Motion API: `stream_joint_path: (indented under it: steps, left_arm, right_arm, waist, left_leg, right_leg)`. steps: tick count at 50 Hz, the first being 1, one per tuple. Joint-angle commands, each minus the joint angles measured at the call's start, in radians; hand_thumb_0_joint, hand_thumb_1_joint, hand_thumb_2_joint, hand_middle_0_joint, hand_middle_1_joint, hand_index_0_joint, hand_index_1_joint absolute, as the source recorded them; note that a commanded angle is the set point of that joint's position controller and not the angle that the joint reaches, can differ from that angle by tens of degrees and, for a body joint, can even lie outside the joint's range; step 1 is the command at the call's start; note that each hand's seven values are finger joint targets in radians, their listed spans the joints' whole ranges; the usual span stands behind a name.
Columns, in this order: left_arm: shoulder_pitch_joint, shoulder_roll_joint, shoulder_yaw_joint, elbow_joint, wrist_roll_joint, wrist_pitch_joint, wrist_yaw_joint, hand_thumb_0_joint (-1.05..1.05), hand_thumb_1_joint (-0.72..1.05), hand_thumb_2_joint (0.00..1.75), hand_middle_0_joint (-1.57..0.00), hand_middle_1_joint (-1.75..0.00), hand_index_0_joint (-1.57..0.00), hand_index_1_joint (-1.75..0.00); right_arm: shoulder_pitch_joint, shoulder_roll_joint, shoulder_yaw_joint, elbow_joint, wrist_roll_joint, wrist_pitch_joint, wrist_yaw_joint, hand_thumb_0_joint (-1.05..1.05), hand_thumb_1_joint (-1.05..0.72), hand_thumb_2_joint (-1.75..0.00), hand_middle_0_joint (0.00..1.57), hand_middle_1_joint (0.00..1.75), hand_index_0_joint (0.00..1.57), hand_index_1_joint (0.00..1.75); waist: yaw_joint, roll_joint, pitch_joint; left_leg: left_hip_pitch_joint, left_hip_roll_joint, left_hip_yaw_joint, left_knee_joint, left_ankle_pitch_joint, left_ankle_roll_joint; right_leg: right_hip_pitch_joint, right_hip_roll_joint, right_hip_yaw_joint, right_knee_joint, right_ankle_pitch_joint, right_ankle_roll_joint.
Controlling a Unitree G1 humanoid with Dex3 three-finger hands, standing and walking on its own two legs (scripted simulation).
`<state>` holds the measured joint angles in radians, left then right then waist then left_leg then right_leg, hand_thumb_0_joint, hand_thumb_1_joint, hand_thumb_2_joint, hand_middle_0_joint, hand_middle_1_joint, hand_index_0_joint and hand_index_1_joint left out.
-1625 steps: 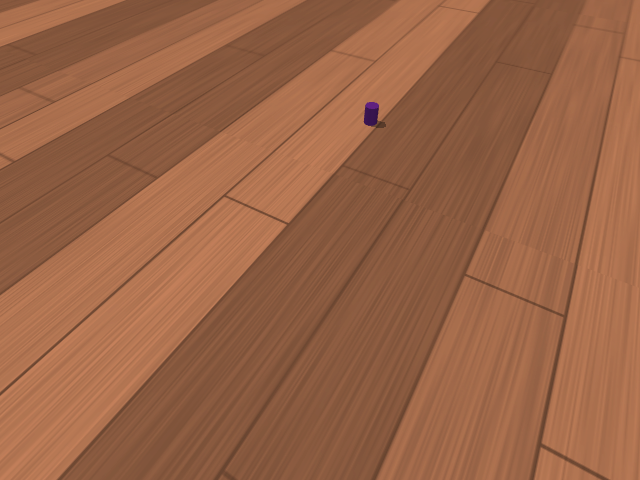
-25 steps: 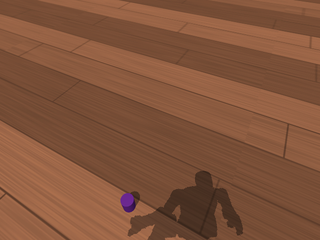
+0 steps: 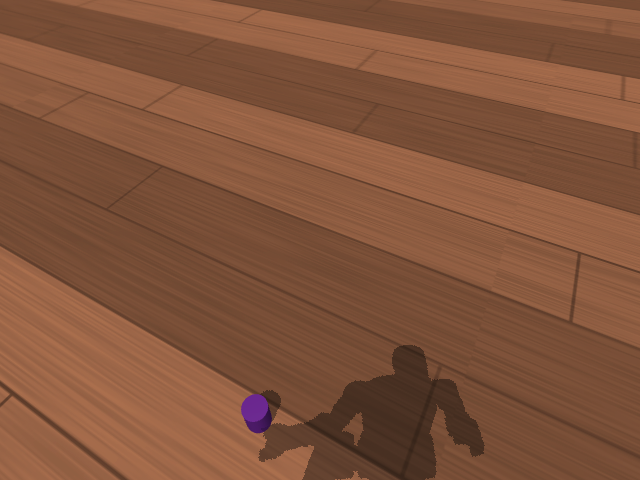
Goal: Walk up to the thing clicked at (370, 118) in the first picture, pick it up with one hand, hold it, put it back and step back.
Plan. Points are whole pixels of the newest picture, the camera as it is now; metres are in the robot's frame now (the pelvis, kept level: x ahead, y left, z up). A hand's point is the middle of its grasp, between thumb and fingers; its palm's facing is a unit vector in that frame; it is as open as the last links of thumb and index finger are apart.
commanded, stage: stand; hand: left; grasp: from above
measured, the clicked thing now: (257, 413) +0.44 +0.21 -0.73
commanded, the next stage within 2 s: step back in 0.78 s
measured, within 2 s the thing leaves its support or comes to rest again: neither
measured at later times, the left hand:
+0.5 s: hand out of the picture +0.06 +0.25 -0.16, palm faces +0.02 -0.94 -0.34, open 7.4 cm
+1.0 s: hand out of the picture +0.07 +0.29 -0.17, palm faces +0.00 -0.93 -0.38, open 7.4 cm
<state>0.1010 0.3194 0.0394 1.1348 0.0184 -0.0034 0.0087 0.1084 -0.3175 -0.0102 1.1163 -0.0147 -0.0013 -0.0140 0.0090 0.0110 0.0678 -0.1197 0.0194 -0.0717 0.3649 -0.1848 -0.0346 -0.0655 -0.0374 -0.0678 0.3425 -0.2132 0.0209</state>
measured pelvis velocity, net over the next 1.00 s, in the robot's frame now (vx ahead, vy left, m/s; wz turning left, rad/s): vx -0.04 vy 0.02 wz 0.01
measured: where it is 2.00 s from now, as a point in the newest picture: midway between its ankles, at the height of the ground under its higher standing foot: outside the picture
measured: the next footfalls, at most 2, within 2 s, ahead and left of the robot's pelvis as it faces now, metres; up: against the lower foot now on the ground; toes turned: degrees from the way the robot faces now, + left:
left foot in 1.06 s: -0.02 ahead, +0.14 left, +0.00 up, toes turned -1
right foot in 1.50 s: -0.10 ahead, -0.04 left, +0.00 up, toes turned -2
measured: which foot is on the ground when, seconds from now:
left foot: down 0.00-0.88, up 0.90-1.00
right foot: down 0.00-1.00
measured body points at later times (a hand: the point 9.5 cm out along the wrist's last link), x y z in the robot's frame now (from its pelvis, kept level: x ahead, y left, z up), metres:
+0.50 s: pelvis -0.01 -0.01 +0.00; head +0.00 -0.01 +0.45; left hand +0.06 +0.29 -0.13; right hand +0.06 -0.30 -0.14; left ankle +0.01 +0.14 -0.75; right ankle -0.01 -0.13 -0.75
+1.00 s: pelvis -0.04 +0.02 -0.01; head +0.01 +0.02 +0.43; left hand +0.07 +0.33 -0.14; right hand +0.04 -0.31 -0.13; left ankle -0.04 +0.13 -0.71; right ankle -0.01 -0.13 -0.75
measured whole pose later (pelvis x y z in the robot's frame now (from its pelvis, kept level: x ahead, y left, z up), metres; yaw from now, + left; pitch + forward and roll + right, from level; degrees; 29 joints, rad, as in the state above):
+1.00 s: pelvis -0.04 +0.02 -0.01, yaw +0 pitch -2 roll +0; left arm 0.07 0.37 0.08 1.00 0.02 0.03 0.01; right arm 0.12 -0.40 -0.06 0.98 0.00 0.05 0.01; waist -0.02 0.00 0.16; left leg -0.34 -0.04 -0.04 0.85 -0.45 0.04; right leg -0.24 -0.08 -0.06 0.53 -0.24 0.02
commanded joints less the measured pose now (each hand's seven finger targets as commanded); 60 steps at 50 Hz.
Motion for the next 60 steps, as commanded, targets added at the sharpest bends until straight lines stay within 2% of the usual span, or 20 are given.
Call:
stream_joint_path:
  steps: [1,21,38,39,41,42,44,45,46,48,50,51,52,53,54,55,56,58,59,60]
  left_arm:
    - [-0.029,0.201,0.032,-0.059,0.000,-0.020,0.013,0.00,0.90,0.90,-0.20,-0.30,-0.20,-0.30]
    - [-0.016,0.218,0.025,-0.061,-0.001,-0.021,0.006,0.00,0.90,0.90,-0.20,-0.30,-0.20,-0.30]
    - [-0.006,0.229,0.021,-0.071,-0.003,-0.028,0.004,0.00,0.90,0.90,-0.20,-0.30,-0.20,-0.30]
    - [-0.011,0.311,0.076,-0.083,-0.029,-0.018,0.008,0.00,0.90,0.90,-0.20,-0.30,-0.20,-0.30]
    - [0.015,0.312,0.086,-0.105,-0.033,-0.010,0.015,0.00,0.90,0.90,-0.20,-0.30,-0.20,-0.30]
    - [0.001,0.321,0.089,-0.126,-0.029,-0.009,0.016,0.00,0.90,0.90,-0.20,-0.30,-0.20,-0.30]
    - [-0.062,0.325,0.096,-0.182,-0.012,-0.005,0.019,0.00,0.90,0.90,-0.20,-0.30,-0.20,-0.30]
    - [-0.078,0.323,0.099,-0.207,0.000,-0.003,0.019,0.00,0.90,0.90,-0.20,-0.30,-0.20,-0.30]
    - [-0.116,0.327,0.100,-0.229,0.006,0.001,0.019,0.00,0.90,0.90,-0.20,-0.30,-0.20,-0.30]
    - [-0.162,0.317,0.095,-0.260,0.011,0.005,0.020,0.00,0.90,0.90,-0.20,-0.30,-0.20,-0.30]
    - [-0.149,0.307,0.090,-0.280,0.012,0.011,0.022,0.00,0.90,0.90,-0.20,-0.30,-0.20,-0.30]
    - [-0.132,0.297,0.084,-0.278,0.003,0.020,0.021,0.00,0.90,0.90,-0.20,-0.30,-0.20,-0.30]
    - [-0.122,0.283,0.078,-0.286,-0.008,0.030,0.018,0.00,0.90,0.90,-0.20,-0.30,-0.20,-0.30]
    - [-0.095,0.233,0.071,-0.298,-0.022,0.042,0.015,0.00,0.90,0.90,-0.20,-0.30,-0.20,-0.30]
    - [-0.085,0.184,0.064,-0.311,-0.030,0.049,0.020,0.00,0.90,0.90,-0.20,-0.30,-0.20,-0.30]
    - [-0.034,0.202,0.068,-0.295,-0.022,0.060,0.031,0.00,0.90,0.90,-0.20,-0.30,-0.20,-0.30]
    - [-0.033,0.208,0.063,-0.288,-0.021,0.059,0.040,0.00,0.90,0.90,-0.20,-0.30,-0.20,-0.30]
    - [-0.064,0.241,0.073,-0.280,-0.022,0.061,0.044,0.00,0.90,0.90,-0.20,-0.30,-0.20,-0.30]
    - [-0.011,0.245,0.073,-0.275,-0.029,0.063,0.040,0.00,0.90,0.90,-0.20,-0.30,-0.20,-0.30]
    - [0.026,0.242,0.070,-0.278,-0.029,0.064,0.038,0.00,0.90,0.90,-0.20,-0.30,-0.20,-0.30]
  right_arm:
    - [-0.032,-0.202,-0.037,-0.052,-0.001,-0.022,-0.011,0.00,-0.90,-0.90,0.20,0.30,0.20,0.30]
    - [-0.034,-0.211,-0.035,-0.042,0.000,-0.020,-0.002,0.00,-0.90,-0.90,0.20,0.30,0.20,0.30]
    - [-0.019,-0.213,-0.032,-0.046,0.002,-0.020,0.002,0.00,-0.90,-0.90,0.20,0.30,0.20,0.30]
    - [-0.061,-0.270,-0.050,-0.085,0.007,-0.001,0.008,0.00,-0.90,-0.90,0.20,0.30,0.20,0.30]
    - [-0.040,-0.237,-0.052,-0.111,0.018,0.010,0.008,0.00,-0.90,-0.90,0.20,0.30,0.20,0.30]
    - [-0.011,-0.228,-0.056,-0.117,0.023,0.017,0.007,0.00,-0.90,-0.90,0.20,0.30,0.20,0.30]
    - [0.029,-0.237,-0.074,-0.140,0.015,0.035,0.009,0.00,-0.90,-0.90,0.20,0.30,0.20,0.30]
    - [0.048,-0.246,-0.080,-0.151,0.012,0.045,0.013,0.00,-0.90,-0.90,0.20,0.30,0.20,0.30]
    - [0.084,-0.249,-0.083,-0.158,0.015,0.051,0.017,0.00,-0.90,-0.90,0.20,0.30,0.20,0.30]
    - [0.102,-0.238,-0.088,-0.175,0.019,0.054,0.025,0.00,-0.90,-0.90,0.20,0.30,0.20,0.30]
    - [0.113,-0.246,-0.091,-0.191,0.015,0.048,0.024,0.00,-0.90,-0.90,0.20,0.30,0.20,0.30]
    - [0.118,-0.236,-0.089,-0.185,0.006,0.040,0.022,0.00,-0.90,-0.90,0.20,0.30,0.20,0.30]
    - [0.123,-0.232,-0.091,-0.188,-0.004,0.030,0.017,0.00,-0.90,-0.90,0.20,0.30,0.20,0.30]
    - [0.110,-0.271,-0.103,-0.201,-0.022,0.022,0.011,0.00,-0.90,-0.90,0.20,0.30,0.20,0.30]
    - [0.107,-0.347,-0.118,-0.209,-0.037,0.014,0.006,0.00,-0.90,-0.90,0.20,0.30,0.20,0.30]
    - [0.098,-0.366,-0.123,-0.222,-0.030,0.013,0.001,0.00,-0.90,-0.90,0.20,0.30,0.20,0.30]
    - [0.080,-0.405,-0.127,-0.245,-0.019,0.011,-0.002,0.00,-0.90,-0.90,0.20,0.30,0.20,0.30]
    - [0.012,-0.341,-0.116,-0.270,-0.016,0.010,-0.014,0.00,-0.90,-0.90,0.20,0.30,0.20,0.30]
    - [-0.028,-0.304,-0.107,-0.280,-0.020,0.010,-0.020,0.00,-0.90,-0.90,0.20,0.30,0.20,0.30]
    - [-0.017,-0.287,-0.105,-0.286,-0.012,0.009,-0.026,0.00,-0.90,-0.90,0.20,0.30,0.20,0.30]
  waist:
    - [-0.001,0.008,-0.083]
    - [0.001,0.003,-0.042]
    - [-0.004,-0.012,-0.058]
    - [-0.006,-0.013,0.049]
    - [-0.008,-0.042,-0.005]
    - [-0.017,-0.078,-0.033]
    - [-0.029,-0.177,-0.078]
    - [-0.033,-0.172,-0.076]
    - [-0.057,-0.183,-0.071]
    - [-0.067,-0.199,-0.058]
    - [-0.054,-0.185,-0.079]
    - [-0.050,-0.157,-0.086]
    - [-0.056,-0.110,-0.078]
    - [-0.039,0.066,-0.077]
    - [-0.027,0.244,-0.072]
    - [-0.018,0.146,-0.115]
    - [-0.047,0.232,-0.134]
    - [-0.033,0.184,-0.123]
    - [0.005,0.157,-0.138]
    - [0.015,0.156,-0.159]
  left_leg:
    - [-0.002,0.091,-0.050,-0.046,0.220,0.049]
    - [-0.041,0.089,-0.060,-0.080,0.111,0.044]
    - [-0.025,0.089,-0.054,-0.069,0.148,0.042]
    - [-0.119,0.058,-0.043,0.065,0.291,0.069]
    - [-0.116,0.007,0.018,0.198,0.274,0.061]
    - [-0.124,-0.025,0.044,0.276,0.204,0.055]
    - [-0.164,-0.072,0.033,0.508,-0.258,0.068]
    - [-0.163,-0.053,0.005,0.589,-0.336,0.075]
    - [-0.142,-0.032,-0.021,0.596,-0.342,0.084]
    - [-0.166,-0.025,-0.016,0.562,-0.316,0.092]
    - [-0.181,-0.006,0.005,0.377,-0.207,0.083]
    - [-0.163,-0.016,0.037,0.231,-0.108,0.078]
    - [-0.135,-0.005,0.038,0.081,0.089,0.067]
    - [-0.102,0.087,-0.098,0.002,0.359,0.065]
    - [0.014,0.219,-0.313,0.008,0.642,0.113]
    - [0.042,0.243,-0.281,0.069,0.722,0.150]
    - [-0.009,0.302,-0.374,0.039,0.677,0.193]
    - [-0.008,0.219,-0.250,0.061,0.572,0.145]
    - [0.054,0.155,-0.155,0.089,0.588,0.105]
    - [0.106,0.141,-0.127,0.097,0.566,0.072]
  right_leg:
    - [0.020,-0.098,0.080,-0.050,0.160,-0.024]
    - [-0.014,-0.094,0.082,-0.071,0.038,-0.033]
    - [-0.014,-0.098,0.090,-0.070,0.100,-0.034]
    - [-0.073,-0.101,0.113,0.002,0.281,-0.049]
    - [-0.058,-0.150,0.137,0.014,0.405,-0.109]
    - [-0.059,-0.200,0.172,0.007,0.439,-0.157]
    - [-0.104,-0.323,0.265,-0.010,0.435,-0.259]
    - [-0.165,-0.352,0.268,-0.001,0.402,-0.285]
    - [-0.223,-0.355,0.258,0.013,0.363,-0.276]
    - [-0.227,-0.306,0.205,0.067,0.350,-0.243]
    - [-0.154,-0.260,0.178,0.162,0.348,-0.189]
    - [-0.132,-0.221,0.148,0.227,0.327,-0.164]
    - [-0.138,-0.176,0.121,0.300,0.283,-0.132]
    - [-0.186,-0.063,0.072,0.447,0.130,-0.085]
    - [-0.400,0.107,0.120,0.579,-0.348,-0.065]
    - [-0.406,0.119,0.208,0.676,-0.432,-0.062]
    - [-0.402,0.133,0.249,0.735,-0.460,-0.055]
    - [-0.409,0.120,0.304,0.788,-0.365,-0.058]
    - [-0.451,0.119,0.294,0.799,-0.288,-0.057]
    - [-0.467,0.119,0.273,0.782,-0.238,-0.055]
